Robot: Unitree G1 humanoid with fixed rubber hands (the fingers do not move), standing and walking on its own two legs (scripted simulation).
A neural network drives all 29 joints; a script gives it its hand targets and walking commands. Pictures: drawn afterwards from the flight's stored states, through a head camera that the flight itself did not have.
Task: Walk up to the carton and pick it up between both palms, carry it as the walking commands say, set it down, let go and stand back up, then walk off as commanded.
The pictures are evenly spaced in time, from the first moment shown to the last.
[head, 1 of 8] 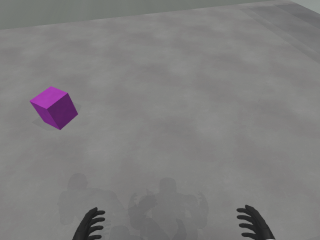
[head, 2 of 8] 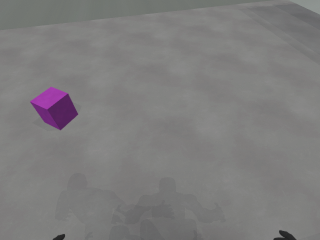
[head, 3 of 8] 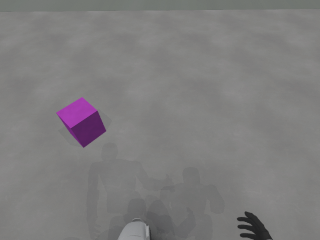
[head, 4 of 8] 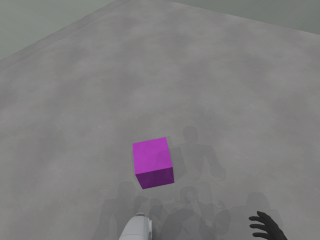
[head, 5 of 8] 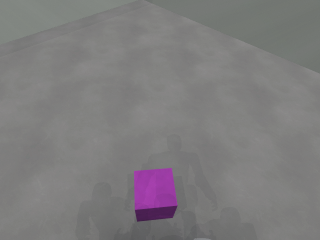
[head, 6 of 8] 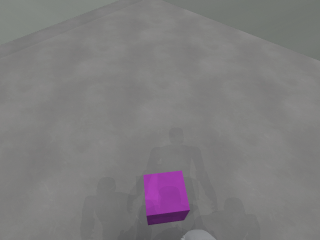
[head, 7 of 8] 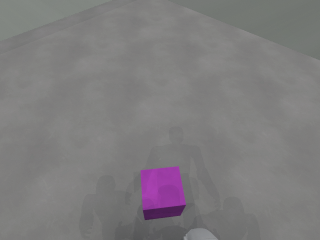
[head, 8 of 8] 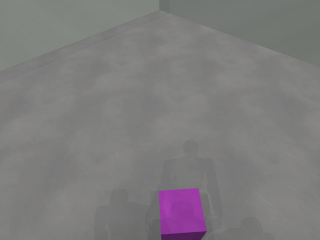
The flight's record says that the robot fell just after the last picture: no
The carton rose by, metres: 0.00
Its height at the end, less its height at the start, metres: +0.00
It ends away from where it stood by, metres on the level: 0.00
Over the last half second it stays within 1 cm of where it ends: yes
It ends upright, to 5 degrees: yes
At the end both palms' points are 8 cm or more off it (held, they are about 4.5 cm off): yes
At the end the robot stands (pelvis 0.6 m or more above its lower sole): yes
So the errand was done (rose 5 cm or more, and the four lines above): no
